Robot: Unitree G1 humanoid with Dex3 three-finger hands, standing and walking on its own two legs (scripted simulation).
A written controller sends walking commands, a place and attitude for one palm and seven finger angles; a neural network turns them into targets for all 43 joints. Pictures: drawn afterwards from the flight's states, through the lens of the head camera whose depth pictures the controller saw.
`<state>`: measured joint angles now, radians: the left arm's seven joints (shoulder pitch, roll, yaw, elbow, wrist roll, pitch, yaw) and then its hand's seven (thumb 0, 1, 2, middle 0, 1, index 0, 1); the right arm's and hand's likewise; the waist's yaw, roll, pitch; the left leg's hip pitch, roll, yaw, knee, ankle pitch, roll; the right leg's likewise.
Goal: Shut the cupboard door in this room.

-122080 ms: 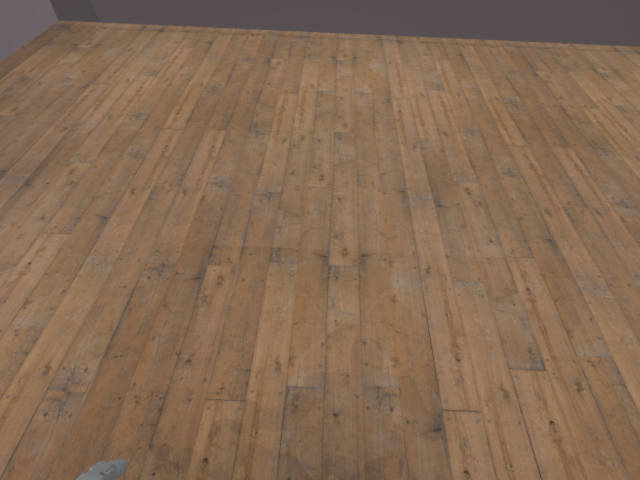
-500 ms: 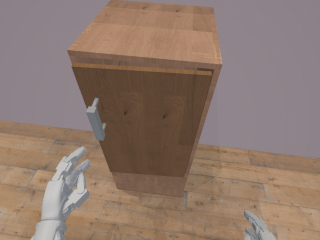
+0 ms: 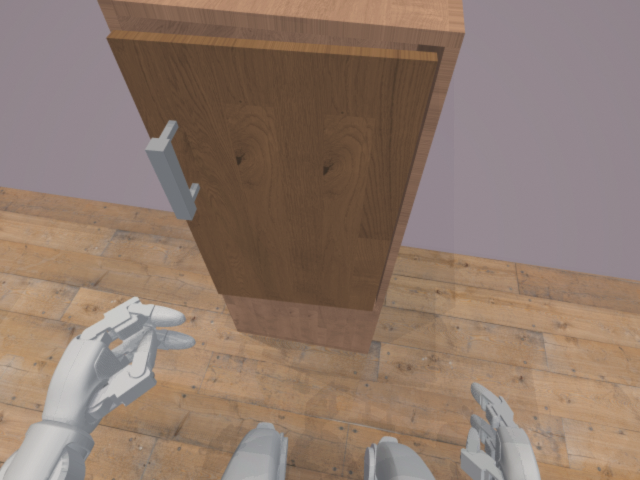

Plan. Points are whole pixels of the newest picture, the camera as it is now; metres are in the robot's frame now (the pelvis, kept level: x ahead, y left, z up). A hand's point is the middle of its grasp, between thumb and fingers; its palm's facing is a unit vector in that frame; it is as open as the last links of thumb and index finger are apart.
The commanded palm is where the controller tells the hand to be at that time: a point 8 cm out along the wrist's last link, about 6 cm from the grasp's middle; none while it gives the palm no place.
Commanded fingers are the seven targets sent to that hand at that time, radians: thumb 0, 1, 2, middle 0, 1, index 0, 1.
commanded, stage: raise the hand and make a fist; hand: left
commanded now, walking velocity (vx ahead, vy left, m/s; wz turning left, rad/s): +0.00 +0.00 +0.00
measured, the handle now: (178, 171) +0.49 +0.23 +0.09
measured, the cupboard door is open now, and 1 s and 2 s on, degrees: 3 3 3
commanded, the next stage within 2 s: bring the fist close to the handle in 1.18 s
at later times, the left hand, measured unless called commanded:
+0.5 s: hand (116, 362) +0.23 +0.23 +0.08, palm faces -0.05 -1.00 -0.04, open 3.1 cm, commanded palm +0.21 +0.28 +0.08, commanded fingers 0.00 0.90 0.90 -1.30 -1.50 -1.30 -1.50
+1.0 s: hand (130, 340) +0.25 +0.22 +0.09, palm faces -0.06 -1.00 -0.04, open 3.1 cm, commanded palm +0.22 +0.27 +0.09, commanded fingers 0.00 0.90 0.90 -1.30 -1.50 -1.30 -1.50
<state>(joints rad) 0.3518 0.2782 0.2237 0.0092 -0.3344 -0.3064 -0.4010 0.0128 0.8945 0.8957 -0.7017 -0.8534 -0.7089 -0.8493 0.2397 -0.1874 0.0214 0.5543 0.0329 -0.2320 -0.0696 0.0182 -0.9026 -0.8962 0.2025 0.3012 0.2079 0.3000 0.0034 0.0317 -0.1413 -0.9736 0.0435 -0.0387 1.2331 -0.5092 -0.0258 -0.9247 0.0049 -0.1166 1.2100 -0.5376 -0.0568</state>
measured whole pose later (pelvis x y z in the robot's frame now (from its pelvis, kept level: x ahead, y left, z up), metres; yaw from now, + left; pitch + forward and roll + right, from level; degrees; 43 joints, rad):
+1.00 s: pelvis +0.02 +0.03 +0.03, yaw +0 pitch +13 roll -3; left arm 0.39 0.27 0.17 -0.07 -0.29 -0.32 -0.29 0.01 0.90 0.90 -1.30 -1.50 -1.30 -1.50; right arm 0.30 -0.25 0.03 0.48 0.02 -0.17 -0.04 0.02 -0.90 -0.90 0.20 0.30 0.21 0.30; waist -0.02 0.03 -0.14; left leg -0.84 0.03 -0.01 1.12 -0.50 0.02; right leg -0.79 -0.01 -0.09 1.07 -0.51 -0.01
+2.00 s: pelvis +0.02 +0.02 +0.03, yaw -1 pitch +13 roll -2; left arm -0.02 0.27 0.19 0.29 -0.26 -0.34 -0.28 0.01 0.90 0.90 -1.30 -1.50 -1.30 -1.50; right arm 0.27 -0.25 0.03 0.55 0.03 -0.13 -0.05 0.02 -0.90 -0.90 0.20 0.30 0.21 0.30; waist -0.03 0.02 -0.13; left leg -0.85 0.02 0.00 1.09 -0.48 0.01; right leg -0.80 -0.01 -0.08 1.06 -0.49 -0.02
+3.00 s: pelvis +0.01 +0.02 +0.03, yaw -1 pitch +15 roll -1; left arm -0.39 0.32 0.23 0.69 -0.22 -0.39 -0.33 0.01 0.89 0.90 -1.30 -1.50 -1.31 -1.50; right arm 0.26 -0.26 0.03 0.58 0.03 -0.06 -0.04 0.01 -0.90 -0.90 0.20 0.30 0.21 0.30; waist -0.05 0.01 -0.12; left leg -0.88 0.03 0.00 1.09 -0.47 0.01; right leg -0.84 0.00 -0.07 1.06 -0.48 -0.02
